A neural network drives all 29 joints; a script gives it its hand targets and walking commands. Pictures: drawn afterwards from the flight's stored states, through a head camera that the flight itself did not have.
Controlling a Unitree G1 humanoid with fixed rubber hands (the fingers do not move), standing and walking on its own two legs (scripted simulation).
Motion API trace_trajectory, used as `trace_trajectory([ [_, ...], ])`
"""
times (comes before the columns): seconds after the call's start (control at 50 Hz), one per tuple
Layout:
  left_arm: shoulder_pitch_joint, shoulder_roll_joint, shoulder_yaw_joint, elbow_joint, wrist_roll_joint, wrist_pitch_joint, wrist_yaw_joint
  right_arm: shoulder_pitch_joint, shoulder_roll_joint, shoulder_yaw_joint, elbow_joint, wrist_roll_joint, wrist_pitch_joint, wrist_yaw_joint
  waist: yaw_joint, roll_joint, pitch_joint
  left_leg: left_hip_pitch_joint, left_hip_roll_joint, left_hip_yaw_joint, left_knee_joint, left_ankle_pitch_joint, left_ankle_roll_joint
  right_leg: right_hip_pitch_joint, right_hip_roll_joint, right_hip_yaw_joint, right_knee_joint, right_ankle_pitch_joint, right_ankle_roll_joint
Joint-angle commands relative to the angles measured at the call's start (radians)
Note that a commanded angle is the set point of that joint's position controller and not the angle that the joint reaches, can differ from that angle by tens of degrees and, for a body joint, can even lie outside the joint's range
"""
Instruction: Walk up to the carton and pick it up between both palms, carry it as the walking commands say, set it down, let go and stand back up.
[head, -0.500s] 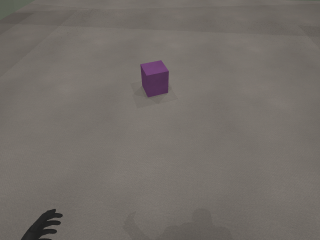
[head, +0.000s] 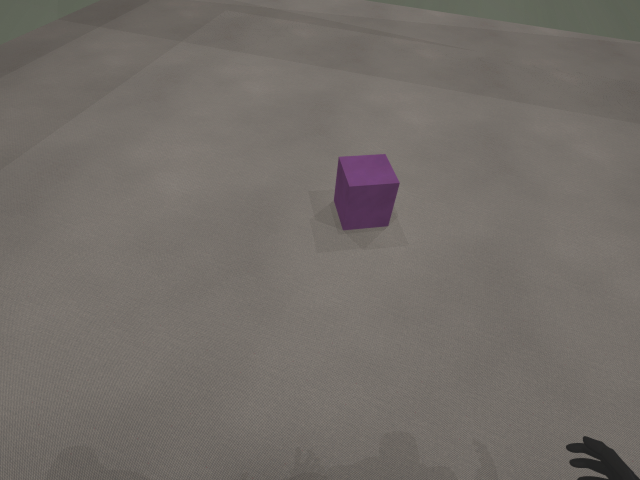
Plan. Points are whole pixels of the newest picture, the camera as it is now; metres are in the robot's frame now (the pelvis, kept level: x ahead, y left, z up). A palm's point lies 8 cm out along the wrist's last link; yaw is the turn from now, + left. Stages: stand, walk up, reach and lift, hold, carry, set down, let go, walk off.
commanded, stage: walk up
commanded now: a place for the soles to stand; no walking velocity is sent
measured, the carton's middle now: (364, 192) +1.38 -0.14 -0.63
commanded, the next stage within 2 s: none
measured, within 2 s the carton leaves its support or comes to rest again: neither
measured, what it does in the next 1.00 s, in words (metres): walks ahead: right foot, then left foot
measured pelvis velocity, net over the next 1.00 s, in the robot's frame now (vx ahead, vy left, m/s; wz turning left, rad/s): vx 0.42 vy -0.01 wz -0.05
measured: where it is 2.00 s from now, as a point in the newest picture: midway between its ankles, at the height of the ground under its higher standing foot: (344, 328)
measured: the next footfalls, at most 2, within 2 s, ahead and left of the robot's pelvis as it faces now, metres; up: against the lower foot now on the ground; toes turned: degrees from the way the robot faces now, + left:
right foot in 0.38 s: +0.33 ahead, -0.15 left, +0.00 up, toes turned -8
left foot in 0.78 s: +0.50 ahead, +0.10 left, +0.00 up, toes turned +5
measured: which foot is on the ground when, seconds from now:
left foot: down 0.00-0.40, up 0.42-0.76, down 0.78-1.00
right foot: up 0.00-0.36, down 0.38-0.78, up 0.80-1.00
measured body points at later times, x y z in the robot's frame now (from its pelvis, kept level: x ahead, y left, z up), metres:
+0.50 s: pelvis +0.22 -0.04 +0.00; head +0.24 -0.06 +0.45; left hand +0.41 +0.28 -0.05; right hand +0.26 -0.38 -0.10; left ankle +0.18 +0.11 -0.66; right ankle +0.29 -0.15 -0.72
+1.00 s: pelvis +0.42 -0.01 +0.01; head +0.44 +0.01 +0.46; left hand +0.52 +0.32 -0.10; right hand +0.51 -0.37 -0.04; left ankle +0.46 +0.10 -0.72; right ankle +0.47 -0.17 -0.68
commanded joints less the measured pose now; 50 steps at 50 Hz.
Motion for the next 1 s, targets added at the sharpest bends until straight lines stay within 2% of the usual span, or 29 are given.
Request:
trace_trajectory([
  [0.0,0.027,0.173,0.041,-0.055,-0.006,-0.013,0.008,0.147,-0.240,-0.060,-0.018,0.015,-0.006,-0.024,-0.066,0.139,-0.055,0.366,0.297,-0.431,-0.352,-0.249,0.170,-0.403,-0.053,0.111,0.169,0.083,0.000],
  [0.04,0.047,0.161,0.045,-0.024,-0.002,-0.009,-0.007,0.110,-0.210,-0.045,-0.027,0.005,-0.011,-0.029,-0.050,0.177,-0.032,0.279,0.242,-0.255,-0.367,-0.072,0.161,-0.327,-0.068,0.086,0.087,0.133,0.030],
  [0.06,0.032,0.149,0.047,-0.025,-0.001,-0.004,-0.014,0.122,-0.209,-0.045,-0.026,0.001,-0.014,-0.029,-0.055,0.182,-0.028,0.268,0.237,-0.219,-0.372,-0.027,0.168,-0.309,-0.069,0.068,0.044,0.141,0.040],
  [0.12,-0.054,0.119,0.046,-0.034,0.007,0.008,-0.030,0.148,-0.214,-0.053,-0.031,-0.002,-0.020,-0.029,-0.076,0.173,0.002,0.282,0.235,-0.180,-0.396,-0.038,0.180,-0.328,-0.085,0.022,-0.076,0.203,0.050],
  [0.2,-0.177,0.090,0.038,-0.053,0.012,0.013,-0.050,0.157,-0.220,-0.056,-0.039,-0.005,-0.020,-0.027,-0.091,0.164,0.041,0.262,0.195,-0.106,-0.384,-0.011,0.152,-0.272,-0.076,-0.032,-0.251,0.294,0.034],
  [0.24,-0.226,0.082,0.037,-0.060,0.012,0.013,-0.059,0.169,-0.227,-0.058,-0.039,-0.005,-0.017,-0.028,-0.092,0.158,0.044,0.250,0.198,-0.087,-0.366,0.037,0.140,-0.201,-0.054,-0.055,-0.341,0.324,0.021],
  [0.3,-0.237,0.087,0.038,-0.056,0.013,0.012,-0.058,0.170,-0.241,-0.058,-0.039,-0.006,-0.003,-0.033,-0.070,0.153,0.039,0.244,0.231,-0.092,-0.312,0.122,0.132,-0.084,-0.012,-0.071,-0.401,0.300,0.003],
  [0.32,-0.208,0.102,0.042,-0.048,0.014,0.008,-0.052,0.171,-0.236,-0.054,-0.040,-0.007,0.002,-0.034,-0.045,0.130,0.025,0.227,0.226,-0.075,-0.243,0.154,0.119,-0.006,0.010,-0.074,-0.431,0.277,-0.006],
  [0.34,-0.142,0.131,0.053,-0.032,0.014,0.003,-0.041,0.183,-0.212,-0.041,-0.038,-0.008,0.006,-0.035,0.001,0.069,-0.013,0.189,0.195,-0.036,-0.100,0.246,0.097,0.130,0.038,-0.069,-0.463,0.238,-0.024],
  [0.36,-0.004,0.180,0.073,-0.006,0.016,-0.006,-0.024,0.193,-0.172,-0.024,-0.047,-0.014,0.008,-0.036,0.078,-0.046,-0.094,0.063,0.138,0.009,0.177,0.224,0.062,0.341,-0.011,0.027,-0.484,0.168,-0.067],
  [0.38,0.093,0.280,0.101,-0.024,0.014,-0.014,-0.008,0.226,-0.102,0.000,-0.083,0.002,0.004,-0.036,0.110,-0.248,-0.203,-0.191,0.017,0.037,0.525,-0.077,0.008,0.520,-0.302,0.485,-0.588,-0.080,-0.170],
  [0.4,0.063,0.308,0.099,-0.043,0.002,-0.014,-0.003,0.231,-0.169,-0.016,-0.057,0.014,0.011,-0.048,0.079,-0.153,-0.182,-0.288,-0.032,-0.134,0.601,-0.290,0.016,0.429,-0.392,0.682,-0.707,-0.112,-0.233],
  [0.42,0.001,0.253,0.090,-0.056,-0.006,-0.012,0.000,0.209,-0.202,-0.021,-0.043,0.020,0.021,-0.049,0.051,-0.035,-0.118,-0.281,-0.001,-0.190,0.630,-0.238,0.013,0.349,-0.371,0.540,-0.688,-0.099,-0.231],
  [0.44,-0.041,0.210,0.076,-0.061,-0.010,-0.011,0.004,0.209,-0.199,-0.016,-0.031,0.014,0.020,-0.042,0.022,-0.023,-0.067,-0.264,0.023,-0.181,0.602,-0.191,0.002,0.259,-0.318,0.406,-0.687,-0.014,-0.232],
  [0.46,-0.083,0.189,0.069,-0.062,-0.011,-0.013,0.006,0.231,-0.197,-0.015,-0.010,0.008,0.022,-0.039,-0.008,-0.058,-0.031,-0.234,0.057,-0.175,0.536,-0.160,-0.013,0.180,-0.266,0.306,-0.706,0.007,-0.209],
  [0.5,-0.119,0.174,0.065,-0.073,-0.004,-0.023,0.005,0.264,-0.179,-0.014,0.025,-0.001,0.025,-0.023,-0.034,-0.115,-0.019,-0.144,0.080,-0.122,0.434,-0.106,-0.038,0.066,-0.210,0.162,-0.718,0.147,-0.189],
  [0.54,-0.091,0.180,0.071,-0.077,0.002,-0.029,-0.002,0.211,-0.160,-0.015,0.018,-0.006,0.030,-0.008,-0.015,-0.117,-0.008,-0.130,0.085,-0.089,0.307,-0.097,-0.051,0.046,-0.205,0.128,-0.736,0.147,-0.199],
  [0.62,-0.057,0.196,0.075,-0.088,0.006,-0.025,-0.015,0.088,-0.132,-0.020,-0.013,-0.018,0.030,0.008,0.006,-0.109,0.027,-0.082,0.076,-0.044,0.094,-0.018,-0.049,0.021,-0.197,0.107,-0.768,-0.003,-0.186],
  [0.7,-0.065,0.206,0.067,-0.101,0.005,-0.015,-0.015,0.063,-0.129,-0.031,-0.014,-0.008,0.023,0.014,-0.022,-0.080,0.038,0.053,0.026,-0.008,-0.026,0.029,-0.037,-0.030,-0.210,0.094,-0.723,-0.027,-0.167],
  [0.74,-0.058,0.176,0.049,-0.100,0.007,-0.009,-0.013,0.118,-0.151,-0.044,0.004,-0.011,0.013,0.005,-0.064,-0.012,0.004,0.225,-0.016,0.002,-0.085,-0.021,-0.014,-0.092,-0.175,0.049,-0.576,-0.014,-0.137],
  [0.76,-0.035,0.134,0.034,-0.099,0.005,-0.008,-0.009,0.207,-0.173,-0.054,0.031,-0.012,0.002,-0.008,-0.101,0.064,-0.054,0.380,-0.011,-0.050,-0.135,-0.102,0.010,-0.140,-0.122,0.004,-0.401,0.075,-0.111],
  [0.78,-0.012,0.062,0.014,-0.123,-0.012,-0.010,-0.005,0.297,-0.231,-0.070,0.027,-0.030,-0.010,-0.025,-0.149,0.274,-0.140,0.555,0.231,-0.422,-0.256,-0.392,0.094,-0.325,-0.025,-0.085,-0.060,0.041,-0.045],
  [0.8,-0.001,0.116,0.026,-0.114,0.003,-0.005,0.008,0.307,-0.317,-0.088,0.017,-0.009,-0.012,-0.035,-0.155,0.270,-0.112,0.525,0.412,-0.744,-0.396,-0.494,0.199,-0.470,0.042,-0.027,0.112,-0.083,-0.011],
  [0.82,0.009,0.177,0.035,-0.093,0.009,0.003,0.020,0.238,-0.295,-0.084,-0.001,0.009,-0.008,-0.037,-0.120,0.126,-0.074,0.456,0.404,-0.655,-0.357,-0.432,0.219,-0.460,-0.017,0.087,0.176,-0.012,-0.005],
  [0.84,0.015,0.172,0.038,-0.077,0.002,0.003,0.018,0.201,-0.259,-0.068,-0.007,0.009,-0.004,-0.039,-0.093,0.113,-0.042,0.382,0.351,-0.546,-0.345,-0.321,0.205,-0.437,-0.035,0.095,0.167,0.027,-0.002],
  [0.86,0.028,0.166,0.041,-0.068,0.000,0.004,0.013,0.170,-0.238,-0.058,-0.014,0.007,-0.003,-0.039,-0.071,0.139,-0.022,0.332,0.300,-0.433,-0.352,-0.255,0.183,-0.406,-0.063,0.094,0.130,0.055,0.005],
  [0.9,0.052,0.152,0.043,-0.037,0.004,0.006,-0.003,0.143,-0.219,-0.046,-0.019,-0.003,-0.003,-0.041,-0.064,0.186,-0.010,0.254,0.238,-0.258,-0.349,-0.111,0.174,-0.324,-0.069,0.051,0.026,0.096,0.030],
  [0.94,0.012,0.127,0.046,-0.038,0.008,0.015,-0.015,0.156,-0.221,-0.050,-0.024,-0.010,-0.006,-0.040,-0.077,0.199,-0.002,0.224,0.232,-0.217,-0.355,-0.076,0.190,-0.291,-0.070,0.014,-0.049,0.122,0.041],
  [0.98,-0.043,0.109,0.045,-0.045,0.015,0.020,-0.025,0.159,-0.226,-0.055,-0.030,-0.008,-0.009,-0.039,-0.083,0.192,0.013,0.210,0.227,-0.198,-0.361,-0.114,0.190,-0.277,-0.079,-0.005,-0.125,0.166,0.039],
])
